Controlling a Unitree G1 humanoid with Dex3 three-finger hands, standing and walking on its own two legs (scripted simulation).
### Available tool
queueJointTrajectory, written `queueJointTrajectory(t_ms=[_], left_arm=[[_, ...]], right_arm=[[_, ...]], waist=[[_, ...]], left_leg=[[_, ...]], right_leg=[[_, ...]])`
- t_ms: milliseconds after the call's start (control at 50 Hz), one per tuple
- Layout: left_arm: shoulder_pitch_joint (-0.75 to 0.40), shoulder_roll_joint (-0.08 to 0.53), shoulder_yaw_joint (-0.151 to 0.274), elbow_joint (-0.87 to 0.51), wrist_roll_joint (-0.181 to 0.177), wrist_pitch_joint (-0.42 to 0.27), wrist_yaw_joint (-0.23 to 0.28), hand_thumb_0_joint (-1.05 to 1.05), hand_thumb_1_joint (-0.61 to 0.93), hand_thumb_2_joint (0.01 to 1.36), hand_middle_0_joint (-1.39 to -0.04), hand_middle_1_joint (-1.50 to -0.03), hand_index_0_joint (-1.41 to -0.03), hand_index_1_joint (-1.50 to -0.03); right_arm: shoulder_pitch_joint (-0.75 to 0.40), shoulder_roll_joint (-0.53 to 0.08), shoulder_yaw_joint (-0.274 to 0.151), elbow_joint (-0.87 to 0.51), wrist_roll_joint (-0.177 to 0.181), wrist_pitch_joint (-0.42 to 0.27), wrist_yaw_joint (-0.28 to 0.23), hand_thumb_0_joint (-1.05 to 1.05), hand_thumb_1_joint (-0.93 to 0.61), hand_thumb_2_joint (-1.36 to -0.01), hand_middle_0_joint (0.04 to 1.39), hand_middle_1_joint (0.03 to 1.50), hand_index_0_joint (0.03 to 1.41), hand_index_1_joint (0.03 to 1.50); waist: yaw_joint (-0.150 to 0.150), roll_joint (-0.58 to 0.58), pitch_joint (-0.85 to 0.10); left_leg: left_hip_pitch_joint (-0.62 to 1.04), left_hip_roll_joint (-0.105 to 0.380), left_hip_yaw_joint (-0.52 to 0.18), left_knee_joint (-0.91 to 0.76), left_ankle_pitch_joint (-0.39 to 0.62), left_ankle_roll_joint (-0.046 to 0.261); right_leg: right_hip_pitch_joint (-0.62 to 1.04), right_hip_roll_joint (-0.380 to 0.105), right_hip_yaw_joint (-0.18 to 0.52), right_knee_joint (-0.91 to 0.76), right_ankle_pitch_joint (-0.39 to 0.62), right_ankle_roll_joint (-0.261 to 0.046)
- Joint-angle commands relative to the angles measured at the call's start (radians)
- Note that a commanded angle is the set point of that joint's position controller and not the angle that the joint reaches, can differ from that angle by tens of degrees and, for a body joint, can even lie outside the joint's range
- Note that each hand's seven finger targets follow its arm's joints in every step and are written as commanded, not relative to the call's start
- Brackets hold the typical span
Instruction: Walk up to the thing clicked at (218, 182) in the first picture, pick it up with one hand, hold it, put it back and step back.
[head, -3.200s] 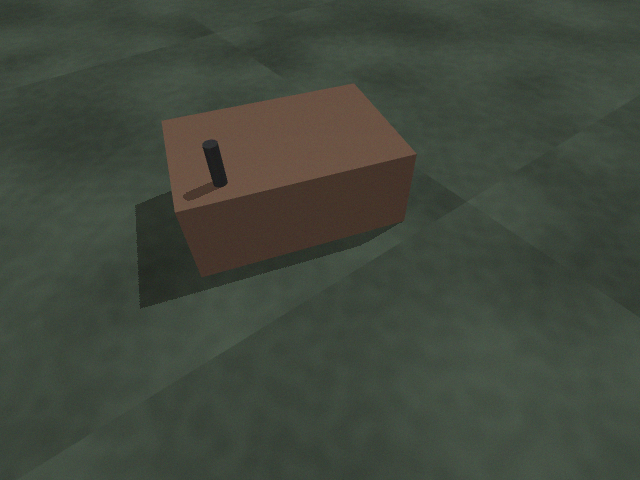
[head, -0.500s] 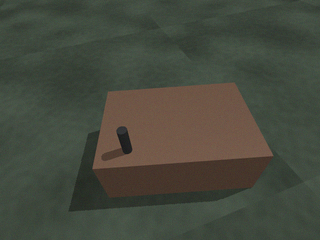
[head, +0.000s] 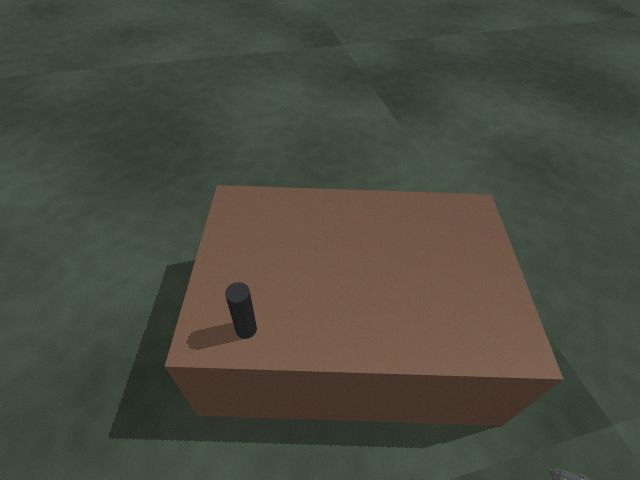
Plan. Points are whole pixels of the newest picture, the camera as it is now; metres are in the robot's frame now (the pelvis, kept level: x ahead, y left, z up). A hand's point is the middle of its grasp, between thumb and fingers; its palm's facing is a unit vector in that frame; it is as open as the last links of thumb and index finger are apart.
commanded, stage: walk up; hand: left
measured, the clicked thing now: (242, 312) +0.53 +0.19 -0.32
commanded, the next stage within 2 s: stand in 1.72 s
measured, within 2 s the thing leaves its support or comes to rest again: neither
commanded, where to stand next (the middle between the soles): +0.12 +0.00 m, yaw -1 degrees
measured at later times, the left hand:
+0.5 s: hand out of the picture +0.11 +0.25 -0.14, palm faces -0.03 -0.91 -0.40, open 7.4 cm
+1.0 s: hand out of the picture +0.14 +0.24 -0.14, palm faces -0.01 -0.94 -0.35, open 7.4 cm
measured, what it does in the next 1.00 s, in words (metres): steps on the spot: right foot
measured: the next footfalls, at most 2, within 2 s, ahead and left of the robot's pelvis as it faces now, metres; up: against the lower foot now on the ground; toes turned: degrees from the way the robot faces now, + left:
right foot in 0.16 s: +0.13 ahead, -0.16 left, +0.00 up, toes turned -2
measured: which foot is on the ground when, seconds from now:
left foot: down 0.00-1.00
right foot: up 0.00-0.14, down 0.16-1.00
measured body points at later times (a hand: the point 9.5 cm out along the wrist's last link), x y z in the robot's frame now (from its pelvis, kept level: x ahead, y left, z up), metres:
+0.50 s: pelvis +0.03 -0.02 -0.01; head +0.05 -0.03 +0.44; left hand +0.12 +0.30 -0.12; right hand +0.09 -0.33 -0.14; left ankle +0.04 +0.11 -0.72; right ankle +0.09 -0.16 -0.72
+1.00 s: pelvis +0.05 -0.01 +0.02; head +0.06 -0.01 +0.47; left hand +0.14 +0.29 -0.11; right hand +0.15 -0.32 -0.11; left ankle +0.04 +0.11 -0.72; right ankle +0.09 -0.16 -0.72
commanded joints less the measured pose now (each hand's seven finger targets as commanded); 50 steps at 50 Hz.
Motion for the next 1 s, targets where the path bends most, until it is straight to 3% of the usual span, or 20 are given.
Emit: queueJointTrajectory(t_ms=[0,60,80,120,140,160,180,200,240,320,360,380,400,420,440,480,520,600,720,980], left_arm=[[0.111,0.184,0.065,-0.021,0.002,-0.019,0.010,0.000,0.900,0.900,-0.200,-0.300,-0.200,-0.300],[0.071,0.156,0.065,-0.006,0.002,-0.028,0.023,0.000,0.900,0.900,-0.200,-0.300,-0.200,-0.300],[0.078,0.156,0.065,0.009,0.002,-0.030,0.029,0.000,0.900,0.900,-0.200,-0.300,-0.200,-0.300],[0.085,0.182,0.074,0.027,0.012,-0.039,0.040,0.000,0.900,0.900,-0.200,-0.300,-0.200,-0.300],[0.055,0.221,0.082,0.017,0.020,-0.046,0.045,0.000,0.900,0.900,-0.200,-0.300,-0.200,-0.300],[0.009,0.277,0.090,0.004,0.032,-0.055,0.049,0.000,0.900,0.900,-0.200,-0.300,-0.200,-0.300],[-0.031,0.341,0.095,-0.002,0.021,-0.048,0.052,0.000,0.900,0.900,-0.200,-0.300,-0.200,-0.300],[-0.085,0.331,0.092,-0.010,0.023,-0.045,0.052,0.000,0.900,0.900,-0.200,-0.300,-0.200,-0.300],[-0.132,0.286,0.080,-0.007,0.028,-0.044,0.056,0.000,0.900,0.900,-0.200,-0.300,-0.200,-0.300],[-0.145,0.274,0.075,0.012,0.033,-0.027,0.046,0.000,0.900,0.900,-0.200,-0.300,-0.200,-0.300],[-0.175,0.232,0.057,0.016,0.019,-0.015,0.041,0.000,0.900,0.900,-0.200,-0.300,-0.200,-0.300],[-0.177,0.190,0.043,0.013,0.013,-0.013,0.038,0.000,0.900,0.900,-0.200,-0.300,-0.200,-0.300],[-0.185,0.158,0.032,0.031,0.005,-0.008,0.036,0.000,0.900,0.900,-0.200,-0.300,-0.200,-0.300],[-0.199,0.191,0.044,0.053,0.008,-0.006,0.037,0.000,0.900,0.900,-0.200,-0.300,-0.200,-0.300],[-0.185,0.185,0.042,0.068,0.011,-0.011,0.036,0.000,0.900,0.900,-0.200,-0.300,-0.200,-0.300],[-0.189,0.194,0.044,0.095,0.009,-0.023,0.033,0.000,0.900,0.900,-0.200,-0.300,-0.200,-0.300],[-0.214,0.218,0.041,0.109,0.009,-0.027,0.033,0.000,0.900,0.900,-0.200,-0.300,-0.200,-0.300],[-0.241,0.192,0.027,0.142,0.001,-0.024,0.031,0.000,0.900,0.900,-0.200,-0.300,-0.200,-0.300],[-0.264,0.184,0.021,0.181,-0.001,-0.022,0.033,0.000,0.900,0.900,-0.200,-0.300,-0.200,-0.300],[-0.315,0.166,0.015,0.234,0.007,-0.016,0.031,0.000,0.900,0.900,-0.200,-0.300,-0.200,-0.300]], right_arm=[[0.000,-0.259,-0.067,-0.055,-0.005,0.000,-0.034,0.000,-0.900,-0.900,0.200,0.300,0.200,0.300],[-0.032,-0.251,-0.054,-0.049,-0.008,0.018,-0.031,0.000,-0.900,-0.900,0.200,0.300,0.200,0.300],[-0.045,-0.245,-0.050,-0.048,-0.002,0.028,-0.031,0.000,-0.900,-0.900,0.200,0.300,0.200,0.300],[-0.091,-0.210,-0.037,-0.055,0.008,0.051,-0.028,0.000,-0.900,-0.900,0.200,0.300,0.200,0.300],[-0.074,-0.173,-0.026,-0.051,0.010,0.060,-0.028,0.000,-0.900,-0.900,0.200,0.300,0.200,0.300],[-0.049,-0.124,-0.013,-0.047,0.013,0.071,-0.026,0.000,-0.900,-0.900,0.200,0.300,0.200,0.300],[-0.067,-0.185,-0.035,-0.028,0.007,0.086,-0.039,0.000,-0.900,-0.900,0.200,0.300,0.200,0.300],[-0.059,-0.222,-0.048,-0.004,0.003,0.093,-0.039,0.000,-0.900,-0.900,0.200,0.300,0.200,0.300],[-0.039,-0.220,-0.049,0.036,0.011,0.088,-0.036,0.000,-0.900,-0.900,0.200,0.300,0.200,0.300],[-0.018,-0.197,-0.046,0.096,0.000,0.079,-0.029,0.000,-0.900,-0.900,0.200,0.300,0.200,0.300],[0.013,-0.193,-0.046,0.129,-0.010,0.068,-0.034,0.000,-0.900,-0.900,0.200,0.300,0.200,0.300],[-0.003,-0.235,-0.054,0.128,-0.019,0.060,-0.037,0.000,-0.900,-0.900,0.200,0.300,0.200,0.300],[-0.098,-0.269,-0.056,0.112,-0.015,0.056,-0.034,0.000,-0.900,-0.900,0.200,0.300,0.200,0.300],[-0.136,-0.273,-0.049,0.110,-0.010,0.058,-0.029,0.000,-0.900,-0.900,0.200,0.300,0.200,0.300],[-0.162,-0.252,-0.035,0.115,-0.010,0.058,-0.027,0.000,-0.900,-0.900,0.200,0.300,0.200,0.300],[-0.152,-0.214,-0.016,0.138,-0.005,0.054,-0.026,0.000,-0.900,-0.900,0.200,0.300,0.200,0.300],[-0.132,-0.214,-0.014,0.167,-0.003,0.055,-0.026,0.000,-0.900,-0.900,0.200,0.300,0.200,0.300],[-0.145,-0.210,-0.008,0.198,0.000,0.051,-0.026,0.000,-0.900,-0.900,0.200,0.300,0.200,0.300],[-0.170,-0.206,-0.011,0.229,0.002,0.054,-0.034,0.000,-0.900,-0.900,0.200,0.300,0.200,0.300],[-0.215,-0.196,-0.017,0.268,0.001,0.064,-0.031,0.000,-0.900,-0.900,0.200,0.300,0.200,0.300]], waist=[[0.002,0.215,-0.062],[-0.002,0.239,-0.100],[0.009,0.222,-0.122],[0.039,0.162,-0.144],[0.036,0.061,-0.147],[0.004,-0.090,-0.111],[0.017,-0.123,-0.101],[0.000,-0.091,-0.060],[-0.019,-0.090,-0.069],[-0.011,-0.145,-0.139],[-0.032,-0.106,-0.151],[-0.032,-0.005,-0.162],[-0.001,0.110,-0.131],[0.011,0.112,-0.085],[0.026,0.088,-0.070],[0.022,0.058,-0.090],[-0.003,0.066,-0.099],[0.005,0.082,-0.107],[-0.001,0.071,-0.145],[-0.013,0.057,-0.140]], left_leg=[[0.047,0.231,-0.195,-0.236,0.201,0.191],[-0.003,0.228,-0.162,-0.136,0.342,0.187],[-0.016,0.214,-0.144,-0.090,0.338,0.174],[-0.098,0.158,-0.115,0.025,0.117,0.106],[-0.134,0.107,-0.075,0.108,-0.029,0.059],[-0.207,0.027,-0.040,0.228,-0.205,-0.002],[-0.126,0.019,-0.087,0.342,-0.380,-0.005],[-0.112,0.051,-0.124,0.391,-0.357,-0.011],[-0.112,0.057,-0.113,0.322,-0.291,-0.004],[-0.001,0.009,-0.050,0.114,-0.262,-0.010],[0.130,0.000,-0.046,-0.060,-0.136,-0.002],[0.145,0.092,-0.186,-0.145,-0.172,0.024],[0.053,0.168,-0.334,-0.207,-0.315,0.067],[-0.058,0.204,-0.336,-0.234,-0.383,0.091],[-0.082,0.183,-0.287,-0.216,-0.330,0.084],[-0.083,0.104,-0.187,-0.157,-0.184,0.031],[-0.013,0.076,-0.158,-0.154,-0.187,0.014],[0.047,0.104,-0.175,-0.190,-0.058,0.021],[0.115,0.103,-0.142,-0.213,0.070,0.010],[0.193,0.109,-0.127,-0.298,0.082,-0.004]], right_leg=[[-0.035,-0.047,0.009,-0.142,0.063,0.022],[0.080,-0.013,-0.030,-0.303,0.148,0.034],[0.131,0.002,-0.040,-0.352,0.209,0.034],[0.255,0.027,-0.037,-0.492,0.333,0.022],[0.265,-0.040,0.062,-0.569,0.320,-0.001],[0.213,-0.254,0.371,-0.679,0.290,-0.071],[0.055,-0.386,0.518,-0.737,0.232,-0.207],[0.015,-0.369,0.499,-0.723,0.191,-0.221],[0.046,-0.278,0.359,-0.672,0.198,-0.166],[0.075,-0.206,0.249,-0.594,0.223,-0.129],[-0.006,-0.173,0.195,-0.540,0.174,-0.079],[-0.040,-0.131,0.151,-0.492,0.150,-0.033],[-0.035,-0.041,0.068,-0.453,0.036,0.010],[0.059,-0.004,0.017,-0.415,0.012,0.014],[0.110,-0.009,0.029,-0.463,0.054,0.013],[0.184,-0.063,0.104,-0.545,0.165,-0.007],[0.141,-0.114,0.155,-0.603,0.154,-0.026],[0.162,-0.079,0.097,-0.598,0.269,-0.004],[0.230,-0.096,0.080,-0.629,0.432,0.005],[0.258,-0.103,0.076,-0.714,0.409,0.024]])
